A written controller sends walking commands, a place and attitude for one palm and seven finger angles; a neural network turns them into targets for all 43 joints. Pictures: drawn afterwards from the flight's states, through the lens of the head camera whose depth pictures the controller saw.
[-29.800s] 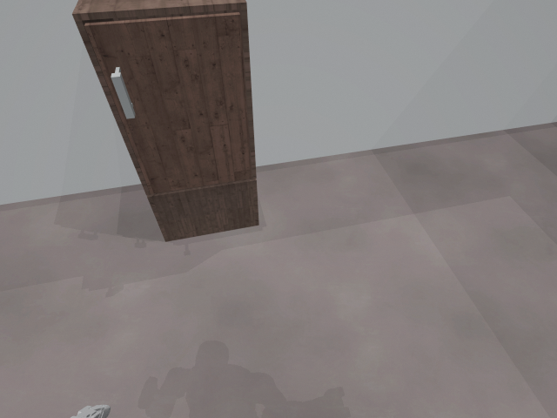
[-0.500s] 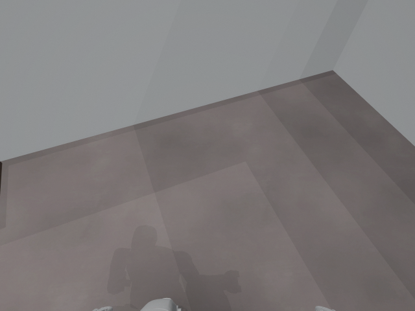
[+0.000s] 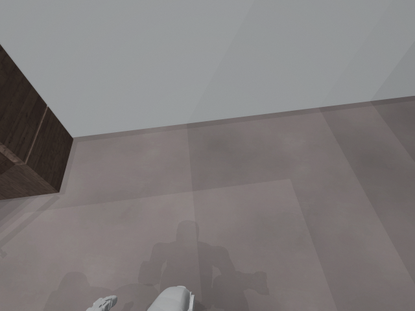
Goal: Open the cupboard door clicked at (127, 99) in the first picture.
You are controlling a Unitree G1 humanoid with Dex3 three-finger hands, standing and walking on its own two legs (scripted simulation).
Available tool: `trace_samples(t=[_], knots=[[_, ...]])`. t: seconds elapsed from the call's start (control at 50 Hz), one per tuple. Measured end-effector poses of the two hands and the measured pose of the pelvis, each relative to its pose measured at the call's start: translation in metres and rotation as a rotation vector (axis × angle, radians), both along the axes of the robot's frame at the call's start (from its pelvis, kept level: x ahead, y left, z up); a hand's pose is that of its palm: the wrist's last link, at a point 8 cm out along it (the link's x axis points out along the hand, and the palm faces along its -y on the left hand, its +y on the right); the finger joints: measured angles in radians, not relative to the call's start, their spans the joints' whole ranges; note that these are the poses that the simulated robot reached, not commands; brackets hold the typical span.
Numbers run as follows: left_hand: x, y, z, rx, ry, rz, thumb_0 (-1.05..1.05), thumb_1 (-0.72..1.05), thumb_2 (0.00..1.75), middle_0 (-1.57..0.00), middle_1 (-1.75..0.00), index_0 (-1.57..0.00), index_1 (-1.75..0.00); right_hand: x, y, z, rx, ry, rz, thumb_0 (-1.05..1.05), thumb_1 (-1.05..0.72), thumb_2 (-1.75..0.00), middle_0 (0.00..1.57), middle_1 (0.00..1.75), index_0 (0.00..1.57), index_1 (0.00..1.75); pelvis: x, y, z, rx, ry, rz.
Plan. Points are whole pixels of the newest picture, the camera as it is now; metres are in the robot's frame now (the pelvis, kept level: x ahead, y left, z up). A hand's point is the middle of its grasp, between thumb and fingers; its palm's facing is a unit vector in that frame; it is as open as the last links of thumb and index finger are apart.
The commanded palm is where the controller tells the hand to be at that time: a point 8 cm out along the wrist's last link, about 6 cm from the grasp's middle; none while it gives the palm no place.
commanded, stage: turn to face it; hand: left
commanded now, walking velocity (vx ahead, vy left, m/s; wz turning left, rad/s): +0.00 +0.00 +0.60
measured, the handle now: out of the picture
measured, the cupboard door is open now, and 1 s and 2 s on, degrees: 46 46 46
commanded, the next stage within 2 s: take the last steps up to it in 1.38 s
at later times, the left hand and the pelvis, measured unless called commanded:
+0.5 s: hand out of the picture +0.04 +0.23 -0.16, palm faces +0.34 -0.91 -0.25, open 7.4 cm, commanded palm none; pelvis +0.01 +0.00 +0.00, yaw +17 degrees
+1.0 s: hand out of the picture -0.04 +0.16 -0.18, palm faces +0.62 -0.75 -0.21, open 7.3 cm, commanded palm none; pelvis +0.03 -0.03 -0.01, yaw +37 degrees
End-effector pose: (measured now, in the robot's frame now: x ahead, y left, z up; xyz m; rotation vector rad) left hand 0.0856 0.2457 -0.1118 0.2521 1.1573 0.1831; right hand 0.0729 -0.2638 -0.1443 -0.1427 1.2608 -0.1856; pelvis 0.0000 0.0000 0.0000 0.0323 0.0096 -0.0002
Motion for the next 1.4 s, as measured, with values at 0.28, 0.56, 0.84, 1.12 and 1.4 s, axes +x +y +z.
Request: trace_samples(t=[0.28,0.56,0.84,1.12,1.4], knots=[[-0.09,0.014,-0.042,-0.088,0.118,0.271,0.01,0.91,0.9,-0.21,-0.3,-0.2,-0.3,0.103,0.046,0.016,-0.036,-0.117,0.289,0.01,-0.91,-0.89,0.2,0.3,0.19,0.3,0.01,0.008,-0.013,-0.012,0.0,0.201],[-0.061,0.022,-0.006,-0.025,-0.015,0.36,0.01,0.91,0.9,-0.2,-0.3,-0.2,-0.3,0.102,0.039,0.019,-0.028,-0.04,0.384,0.01,-0.9,-0.89,0.2,0.3,0.2,0.3,0.019,-0.013,0.004,-0.045,-0.001,0.336],[-0.095,-0.05,-0.007,-0.059,0.008,0.52,0.01,0.9,0.9,-0.2,-0.3,-0.2,-0.3,0.146,0.019,0.011,-0.017,0.036,0.51,0.01,-0.91,-0.89,0.2,0.3,0.19,0.3,0.038,-0.045,0.006,0.003,-0.002,0.537],[-0.194,-0.041,-0.037,-0.107,0.136,0.778,0.01,0.91,0.9,-0.2,-0.3,-0.2,-0.3,0.204,0.12,0.026,-0.034,-0.136,0.784,0.01,-0.91,-0.89,0.2,0.3,0.2,0.3,0.031,-0.022,-0.005,-0.033,-0.005,0.69],[-0.15,-0.057,-0.015,-0.038,0.005,0.805,0.01,0.91,0.9,-0.2,-0.3,-0.2,-0.3,0.197,0.098,-0.001,0.028,-0.007,0.807,0.01,-0.9,-0.89,0.2,0.3,0.2,0.3,0.057,-0.045,-0.005,-0.016,0.0,0.769]])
